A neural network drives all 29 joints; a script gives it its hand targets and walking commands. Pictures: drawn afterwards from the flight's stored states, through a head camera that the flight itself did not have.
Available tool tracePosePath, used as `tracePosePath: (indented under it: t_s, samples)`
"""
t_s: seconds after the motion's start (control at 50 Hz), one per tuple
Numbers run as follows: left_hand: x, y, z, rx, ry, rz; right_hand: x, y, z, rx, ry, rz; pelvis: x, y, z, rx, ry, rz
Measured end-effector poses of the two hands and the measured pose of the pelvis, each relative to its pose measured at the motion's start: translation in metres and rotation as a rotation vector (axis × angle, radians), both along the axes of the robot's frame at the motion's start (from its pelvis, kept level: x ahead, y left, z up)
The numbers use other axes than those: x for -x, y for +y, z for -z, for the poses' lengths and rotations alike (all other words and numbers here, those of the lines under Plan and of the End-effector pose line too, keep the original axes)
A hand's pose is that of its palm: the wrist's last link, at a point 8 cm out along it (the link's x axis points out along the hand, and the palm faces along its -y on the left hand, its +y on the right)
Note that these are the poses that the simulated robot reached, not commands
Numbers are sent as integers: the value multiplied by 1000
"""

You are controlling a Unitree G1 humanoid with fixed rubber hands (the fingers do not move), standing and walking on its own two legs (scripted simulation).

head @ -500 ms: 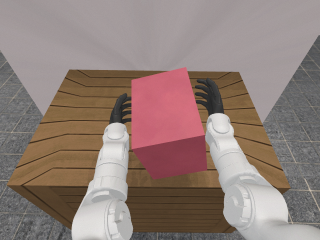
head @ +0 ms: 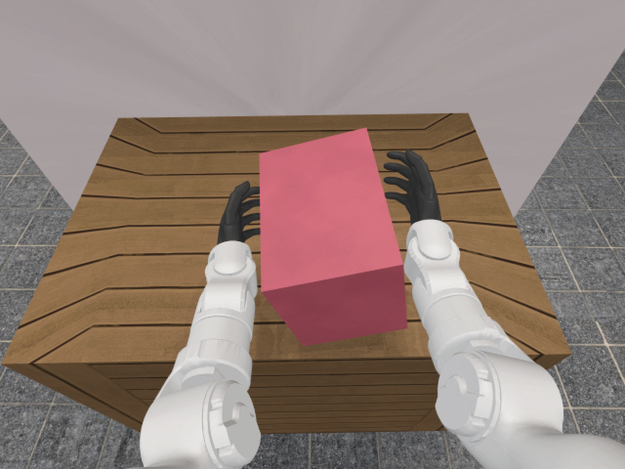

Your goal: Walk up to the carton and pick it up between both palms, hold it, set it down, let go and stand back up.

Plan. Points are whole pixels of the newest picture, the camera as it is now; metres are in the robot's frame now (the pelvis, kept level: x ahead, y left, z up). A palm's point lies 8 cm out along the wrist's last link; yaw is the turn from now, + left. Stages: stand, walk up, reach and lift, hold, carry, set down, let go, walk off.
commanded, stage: set down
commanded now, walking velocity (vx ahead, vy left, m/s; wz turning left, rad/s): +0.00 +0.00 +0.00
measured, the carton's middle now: (333, 241) +0.43 -0.01 +0.01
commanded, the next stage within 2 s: none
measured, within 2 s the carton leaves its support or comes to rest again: neither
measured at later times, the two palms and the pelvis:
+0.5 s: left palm (234, 240) +0.42 +0.13 +0.03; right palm (411, 212) +0.44 -0.12 +0.06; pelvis +0.01 +0.01 +0.00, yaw +0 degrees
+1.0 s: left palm (236, 240) +0.42 +0.13 +0.03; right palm (412, 213) +0.44 -0.12 +0.06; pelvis +0.00 +0.00 +0.00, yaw +0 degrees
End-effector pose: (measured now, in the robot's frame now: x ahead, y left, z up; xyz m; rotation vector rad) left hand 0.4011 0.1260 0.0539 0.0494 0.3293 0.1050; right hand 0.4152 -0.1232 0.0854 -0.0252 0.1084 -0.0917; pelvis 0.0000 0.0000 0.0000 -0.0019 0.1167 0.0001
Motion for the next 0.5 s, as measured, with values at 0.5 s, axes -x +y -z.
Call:
tracePosePath:
  t_s: [0.5]
  samples:
    - [-18,5,24,0,20,-24,-22,5,26,20,54,-19,-8,5,3,1,120,-1]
